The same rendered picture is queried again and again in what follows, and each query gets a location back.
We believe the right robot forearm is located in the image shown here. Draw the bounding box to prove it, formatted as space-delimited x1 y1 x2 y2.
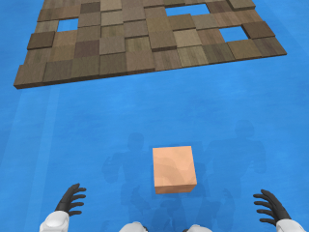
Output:
276 218 306 232

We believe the carton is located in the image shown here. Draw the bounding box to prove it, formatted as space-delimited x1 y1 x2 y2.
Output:
153 146 197 194

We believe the robot right hand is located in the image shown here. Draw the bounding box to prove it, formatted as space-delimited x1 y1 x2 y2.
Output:
253 189 291 227

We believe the left robot forearm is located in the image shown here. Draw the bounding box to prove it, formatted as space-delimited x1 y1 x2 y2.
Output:
39 211 70 232

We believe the robot left hand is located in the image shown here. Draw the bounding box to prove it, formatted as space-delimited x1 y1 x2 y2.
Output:
54 183 87 217

